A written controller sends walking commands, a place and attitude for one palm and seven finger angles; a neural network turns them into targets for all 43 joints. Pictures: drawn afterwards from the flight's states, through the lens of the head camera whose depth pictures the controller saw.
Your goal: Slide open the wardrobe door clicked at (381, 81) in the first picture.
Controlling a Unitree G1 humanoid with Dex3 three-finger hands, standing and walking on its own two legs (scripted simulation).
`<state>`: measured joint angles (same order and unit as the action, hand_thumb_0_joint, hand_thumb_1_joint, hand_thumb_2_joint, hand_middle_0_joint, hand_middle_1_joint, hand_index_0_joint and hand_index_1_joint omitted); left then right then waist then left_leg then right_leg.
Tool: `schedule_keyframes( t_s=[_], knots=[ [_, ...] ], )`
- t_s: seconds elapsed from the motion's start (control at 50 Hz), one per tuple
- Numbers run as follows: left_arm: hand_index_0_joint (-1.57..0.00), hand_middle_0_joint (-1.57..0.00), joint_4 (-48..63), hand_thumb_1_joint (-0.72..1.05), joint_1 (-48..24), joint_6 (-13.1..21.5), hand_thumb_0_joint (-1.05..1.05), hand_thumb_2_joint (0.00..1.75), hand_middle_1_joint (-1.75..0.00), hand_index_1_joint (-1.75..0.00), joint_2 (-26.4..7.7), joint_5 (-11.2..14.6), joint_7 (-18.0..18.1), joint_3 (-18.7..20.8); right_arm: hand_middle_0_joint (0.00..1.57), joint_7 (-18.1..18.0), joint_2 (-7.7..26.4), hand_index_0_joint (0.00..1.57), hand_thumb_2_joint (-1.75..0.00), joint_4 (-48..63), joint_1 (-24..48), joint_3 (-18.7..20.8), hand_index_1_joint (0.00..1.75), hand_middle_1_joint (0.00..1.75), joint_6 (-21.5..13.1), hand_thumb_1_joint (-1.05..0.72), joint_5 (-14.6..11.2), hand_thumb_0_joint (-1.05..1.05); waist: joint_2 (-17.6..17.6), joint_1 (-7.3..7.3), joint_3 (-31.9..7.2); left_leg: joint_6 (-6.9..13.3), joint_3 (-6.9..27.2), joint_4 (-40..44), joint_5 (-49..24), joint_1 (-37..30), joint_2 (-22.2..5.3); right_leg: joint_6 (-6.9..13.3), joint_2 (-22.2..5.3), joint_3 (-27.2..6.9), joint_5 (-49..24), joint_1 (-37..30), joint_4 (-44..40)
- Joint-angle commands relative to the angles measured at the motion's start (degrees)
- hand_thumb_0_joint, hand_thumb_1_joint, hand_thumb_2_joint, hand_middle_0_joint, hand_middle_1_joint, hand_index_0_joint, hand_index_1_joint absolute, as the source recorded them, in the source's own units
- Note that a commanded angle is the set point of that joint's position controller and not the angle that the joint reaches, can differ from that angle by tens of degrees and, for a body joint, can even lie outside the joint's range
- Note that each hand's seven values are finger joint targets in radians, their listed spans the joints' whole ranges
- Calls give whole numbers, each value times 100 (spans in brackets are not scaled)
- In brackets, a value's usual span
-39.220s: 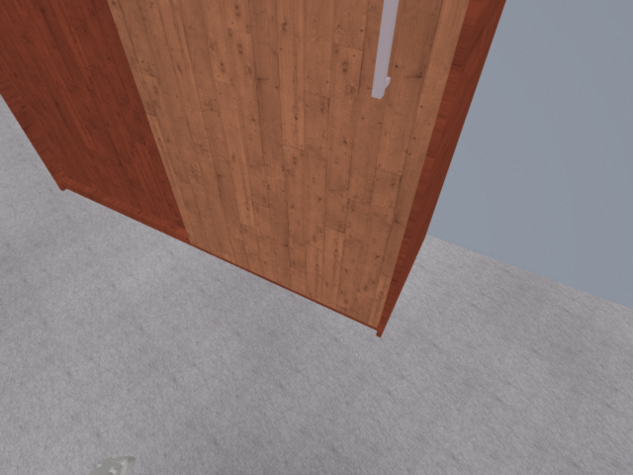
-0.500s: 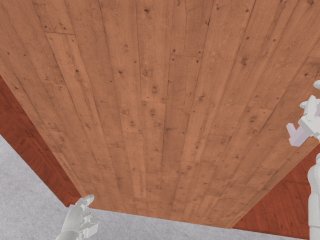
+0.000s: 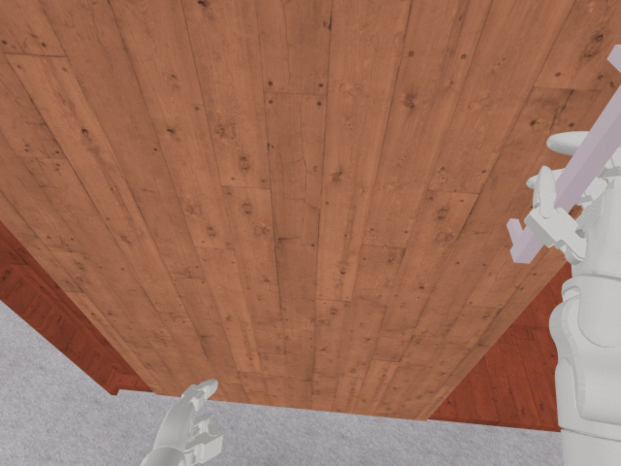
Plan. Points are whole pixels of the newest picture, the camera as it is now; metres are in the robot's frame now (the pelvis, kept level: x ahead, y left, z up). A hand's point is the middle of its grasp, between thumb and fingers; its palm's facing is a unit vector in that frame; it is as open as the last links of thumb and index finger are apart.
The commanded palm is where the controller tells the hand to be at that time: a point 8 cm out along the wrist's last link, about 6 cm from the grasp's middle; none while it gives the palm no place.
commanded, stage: stop walking and hold the door there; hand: right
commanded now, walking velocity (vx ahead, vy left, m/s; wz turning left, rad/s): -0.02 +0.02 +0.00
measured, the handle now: (564, 171) +0.35 -0.24 +0.24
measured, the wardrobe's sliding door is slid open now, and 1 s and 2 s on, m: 0.66 0.65 0.65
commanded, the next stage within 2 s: loosen the grip on the handle in 0.52 s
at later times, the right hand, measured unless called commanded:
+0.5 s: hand (534, 207) +0.32 -0.21 +0.22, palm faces +0.45 +0.88 -0.13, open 5.9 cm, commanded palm +0.29 -0.24 +0.19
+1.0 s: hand (550, 205) +0.32 -0.22 +0.22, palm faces +0.53 +0.84 -0.10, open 12.8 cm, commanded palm +0.27 -0.26 +0.21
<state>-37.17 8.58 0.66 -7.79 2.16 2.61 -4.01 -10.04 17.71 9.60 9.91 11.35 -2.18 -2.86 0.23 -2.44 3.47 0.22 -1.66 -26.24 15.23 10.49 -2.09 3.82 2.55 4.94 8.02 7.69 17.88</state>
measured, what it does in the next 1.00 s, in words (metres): steps on the spot: left foot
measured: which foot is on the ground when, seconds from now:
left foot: up 0.00-0.02, down 0.04-1.00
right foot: down 0.00-1.00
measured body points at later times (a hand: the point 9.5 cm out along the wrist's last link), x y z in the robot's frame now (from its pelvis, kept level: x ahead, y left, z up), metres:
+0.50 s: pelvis +0.00 +0.04 +0.00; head +0.00 +0.04 +0.45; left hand +0.17 +0.30 -0.08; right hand +0.29 -0.25 +0.22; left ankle +0.01 +0.14 -0.75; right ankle +0.02 -0.07 -0.75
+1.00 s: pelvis -0.03 +0.06 -0.01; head -0.05 +0.07 +0.44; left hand +0.14 +0.28 -0.10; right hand +0.28 -0.26 +0.23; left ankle +0.01 +0.13 -0.75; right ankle +0.02 -0.07 -0.75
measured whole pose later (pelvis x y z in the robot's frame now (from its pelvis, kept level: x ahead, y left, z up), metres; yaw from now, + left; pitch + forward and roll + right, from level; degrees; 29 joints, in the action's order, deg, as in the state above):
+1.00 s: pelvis -0.03 +0.06 -0.01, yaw -2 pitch -3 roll +0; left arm -41.0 11.8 10.0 -12.8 1.2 4.0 -2.2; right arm -10.1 20.9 -19.7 25.9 18.4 -8.9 -1.1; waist 0.8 -1.7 -0.8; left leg 3.0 -4.9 -30.1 13.3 14.8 1.4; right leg 0.1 -0.9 1.2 11.4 16.5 29.5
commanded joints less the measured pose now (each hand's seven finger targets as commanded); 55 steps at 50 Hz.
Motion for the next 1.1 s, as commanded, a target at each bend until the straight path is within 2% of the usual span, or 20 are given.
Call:
schedule_keyframes(
  t_s=[0.0,0.04,0.08,0.14,0.26,0.44,0.58,0.6,0.62,0.64,0.66,0.68,0.7,0.74,0.78,0.84,0.98,1.0,1.02,1.08],
  knots=[
    [-20,-20,848,90,-759,299,0,90,-30,-30,-1029,-48,147,313,45,197,809,45,-90,1112,1444,-49,140,140,-405,-90,-51,0,552,211,-1416,119,329,1061,-920,-360,-224,-544,-1529,-1171,-1441,-846,-162],
    [-20,-20,816,90,-735,264,0,90,-30,-30,-1011,-44,175,328,45,181,943,45,-90,895,1512,152,140,140,-375,-90,-92,0,266,273,-1331,142,544,1087,-953,-580,-338,-596,-1388,-1140,-374,-352,-335],
    [-20,-20,850,90,-659,241,0,90,-30,-30,-1054,2,190,381,45,159,831,45,-90,874,1567,79,140,140,-365,-90,-126,0,-92,302,-1316,164,739,1132,-952,-540,-377,-376,-1303,-1107,53,-287,-272],
    [-20,-20,878,90,-685,178,0,90,-30,-30,-1065,10,205,389,45,99,969,45,-90,630,1484,290,140,140,-366,-90,-138,0,22,296,-1312,167,893,1240,-914,-430,-437,-231,-1264,-1074,219,-255,-226],
    [-20,-20,911,90,-656,151,0,90,-30,-30,-1170,94,240,482,45,30,1366,45,-90,533,1181,692,140,140,-416,-90,-143,0,228,297,-1276,195,948,1222,-1274,-434,-490,-175,-1244,-1010,-131,-279,-63],
    [-20,-20,978,90,-659,160,0,90,-30,-30,-1209,153,222,572,45,9,1448,45,-90,599,1005,879,140,140,-482,-90,-167,0,195,277,-1247,213,1057,1152,-1726,-525,-553,-155,-1232,-932,-524,-296,165],
    [-20,-20,975,90,-642,183,0,90,-30,-30,-1202,146,232,547,45,-3,1423,45,-90,583,967,821,140,140,-456,-90,-155,0,206,268,-1104,183,1054,1217,-1286,-473,-524,-120,-1229,-989,-174,-159,56],
    [-20,-20,879,90,-116,400,0,90,-30,-30,-1398,-29,145,706,45,104,6682,45,-90,1231,6739,4543,140,140,-770,-90,768,0,-1291,-20,-496,-307,798,1439,-2095,324,-335,-79,-977,-127,-618,670,1034],
    [-20,-20,684,90,-507,733,0,90,-30,-30,-1168,-501,181,836,45,608,2346,45,-84,-2359,4849,1869,140,140,37,-78,583,0,-155,201,-2821,281,76,-100,-4526,-1136,-81,-168,-246,127,-2440,74,543],
    [-20,-20,625,90,-85,928,0,90,-30,-30,-1353,-68,176,950,45,772,1525,45,-78,-1500,3261,1826,140,140,30,-66,-196,0,396,92,-3009,239,-181,-189,-3782,-644,47,-495,-381,-208,-3095,-506,765],
    [-20,-20,492,90,-131,1022,0,90,-30,-30,-1275,9,138,842,45,914,916,45,-73,-1378,2504,1494,140,140,-135,-54,-583,0,1589,-105,-2854,256,-169,68,-2506,-170,65,-756,-467,-297,-2994,-1120,809],
    [-20,-20,400,90,-106,975,0,90,-30,-30,-1350,-11,182,775,45,834,1426,45,-67,-815,2519,1905,140,140,-392,-42,-826,0,1644,-119,-2847,168,-109,278,-1812,-132,181,-652,-377,-294,-1948,-1195,740],
    [-20,-20,487,90,-355,990,0,90,-30,-30,-1345,-47,217,685,45,683,1451,45,-61,-708,2988,1622,140,140,-494,-30,-769,0,1153,-33,-2349,122,-49,423,-1264,14,159,-516,-343,-291,-890,-715,636],
    [-20,-20,529,90,-399,1038,0,90,-30,-30,-1316,-41,198,559,45,351,1256,45,-49,-1053,3295,1003,140,140,-580,-5,-356,0,-32,199,-1534,36,20,563,-64,483,118,-328,-357,-431,596,16,424],
    [-20,-20,575,90,-437,1073,0,90,-30,-30,-1310,-55,189,518,45,102,1297,45,-37,-1167,3410,782,140,140,-750,19,6,0,-436,227,-1213,15,145,686,724,692,65,-259,-370,-493,1255,236,344],
    [-20,-20,535,90,-503,1176,0,90,-30,-30,-1243,-91,212,495,42,-15,1378,42,-20,-1259,3969,506,137,137,-1008,55,277,0,-294,259,-1075,12,324,769,1470,909,7,-249,-301,-437,1573,378,540],
    [-20,-20,406,90,-454,1277,0,90,-30,-30,-1217,-95,237,501,33,177,1701,33,-20,-1459,4387,652,125,125,-1292,55,193,0,347,184,-1380,73,478,678,1522,700,-50,-257,-241,-454,1501,608,813],
    [-20,-20,352,90,-394,1230,0,90,-30,-30,-1275,-107,254,545,32,159,2617,32,-20,-1574,4106,1518,123,123,-1288,55,160,0,321,13,-1531,79,580,735,1641,427,-77,-267,-253,-428,1395,766,840],
    [-20,-20,448,90,-558,1202,0,90,-30,-30,-1213,-103,259,485,30,213,2307,30,-20,-1448,4074,1221,122,122,-1242,55,75,0,338,19,-1443,58,677,758,1660,338,-136,-257,-215,-391,1268,922,888],
    [-20,-20,389,90,-553,1213,0,90,-30,-30,-1248,-71,267,492,26,328,2017,26,-20,-1517,3878,1207,117,117,-1222,55,-266,0,132,80,-1200,52,686,832,1656,500,-140,-262,-254,-415,1154,900,948]
  ],
)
